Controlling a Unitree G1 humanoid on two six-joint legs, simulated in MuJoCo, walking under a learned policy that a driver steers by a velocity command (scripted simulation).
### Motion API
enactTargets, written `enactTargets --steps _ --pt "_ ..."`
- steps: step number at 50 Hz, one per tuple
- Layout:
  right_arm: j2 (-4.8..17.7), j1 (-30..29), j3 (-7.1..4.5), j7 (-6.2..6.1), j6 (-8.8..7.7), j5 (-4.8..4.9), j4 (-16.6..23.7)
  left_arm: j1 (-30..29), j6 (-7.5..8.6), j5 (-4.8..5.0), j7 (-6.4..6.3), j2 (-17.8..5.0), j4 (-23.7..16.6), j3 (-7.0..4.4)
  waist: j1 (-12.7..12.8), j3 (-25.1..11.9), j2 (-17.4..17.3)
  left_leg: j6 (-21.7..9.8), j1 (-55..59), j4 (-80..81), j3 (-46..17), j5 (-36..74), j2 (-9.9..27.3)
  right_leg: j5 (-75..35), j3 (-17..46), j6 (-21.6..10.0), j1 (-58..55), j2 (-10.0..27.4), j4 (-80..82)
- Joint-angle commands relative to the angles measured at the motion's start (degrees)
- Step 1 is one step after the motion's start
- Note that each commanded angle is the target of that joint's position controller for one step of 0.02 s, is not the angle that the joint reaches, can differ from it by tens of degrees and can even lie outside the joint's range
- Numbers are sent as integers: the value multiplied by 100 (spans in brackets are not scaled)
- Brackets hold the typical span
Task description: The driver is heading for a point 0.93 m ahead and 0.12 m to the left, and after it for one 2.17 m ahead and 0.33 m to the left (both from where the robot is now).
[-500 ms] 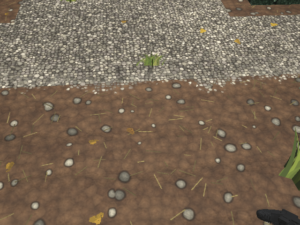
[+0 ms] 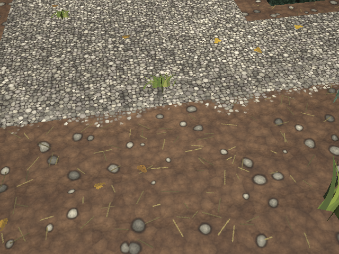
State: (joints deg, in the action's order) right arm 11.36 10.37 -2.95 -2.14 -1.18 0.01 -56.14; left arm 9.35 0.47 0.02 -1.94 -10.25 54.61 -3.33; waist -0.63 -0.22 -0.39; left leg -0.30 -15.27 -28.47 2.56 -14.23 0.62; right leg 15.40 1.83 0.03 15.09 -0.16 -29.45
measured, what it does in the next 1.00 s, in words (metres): walks ahead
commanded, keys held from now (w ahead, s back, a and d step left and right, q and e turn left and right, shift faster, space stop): no key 0.58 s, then w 0.42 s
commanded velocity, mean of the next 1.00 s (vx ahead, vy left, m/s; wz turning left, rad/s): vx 0.12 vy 0.00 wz -0.01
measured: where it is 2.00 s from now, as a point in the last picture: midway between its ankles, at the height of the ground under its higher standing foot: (167, 230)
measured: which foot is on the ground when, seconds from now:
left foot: down 0.00-1.00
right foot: down 0.00-0.94, up 0.96-1.00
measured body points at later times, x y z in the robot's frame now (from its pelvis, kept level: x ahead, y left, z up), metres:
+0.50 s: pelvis +0.02 +0.00 +0.00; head +0.03 +0.00 +0.45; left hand +0.09 +0.25 -0.15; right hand +0.08 -0.26 -0.15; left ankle +0.01 +0.12 -0.74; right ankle +0.00 -0.12 -0.74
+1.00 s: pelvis +0.10 +0.03 -0.01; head +0.11 +0.04 +0.44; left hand +0.13 +0.28 -0.16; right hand +0.10 -0.22 -0.15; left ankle +0.02 +0.11 -0.74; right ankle +0.02 -0.11 -0.66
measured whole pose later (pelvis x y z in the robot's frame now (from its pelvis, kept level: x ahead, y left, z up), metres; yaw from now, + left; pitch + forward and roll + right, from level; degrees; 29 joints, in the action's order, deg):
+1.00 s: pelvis +0.10 +0.03 -0.01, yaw +1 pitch +2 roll -1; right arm 11.6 18.5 -2.8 1.2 -7.0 0.7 -62.0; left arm 16.2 5.5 2.1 0.2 -12.4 61.0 -3.4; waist -1.5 -1.1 0.7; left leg -3.0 -10.3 -33.8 1.8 -25.2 -1.6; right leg 26.0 2.3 -2.7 24.2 -0.4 -64.5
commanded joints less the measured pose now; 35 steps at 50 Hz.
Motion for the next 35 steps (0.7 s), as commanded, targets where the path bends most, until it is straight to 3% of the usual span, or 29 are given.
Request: enactTargets --steps 1,11,29,31,33,35 --pt "533 23 -120 -15 -17 24 100 49 41 20 -15 -630 -109 -133 28 -261 84 -186 309 274 -195 1197 213 -1577 253 -334 -300 289 374" --pt "649 -87 -133 -50 86 30 -212 -66 -9 37 -15 -640 198 -129 5 -202 28 -152 556 189 -204 1424 231 -1837 136 -302 -438 230 328" --pt "628 -133 -63 -55 132 17 -540 -59 -64 11 -49 -674 569 -50 24 88 46 -125 471 389 -205 853 188 -1075 24 -207 -363 160 519" --pt "651 38 -83 -60 152 63 -642 126 -84 58 -54 -716 672 -74 28 63 60 -213 387 324 -73 -728 28 553 -97 -302 -267 13 482" --pt "728 27 -109 -84 123 121 -577 154 -53 112 -73 -802 609 -106 43 522 38 -401 -104 342 -235 -2385 84 2314 33 -491 247 58 506" --pt "666 92 -93 -65 -34 153 -515 242 108 158 -57 -760 562 -97 48 846 73 -521 -368 271 -451 -2677 207 2652 288 -640 506 237 552"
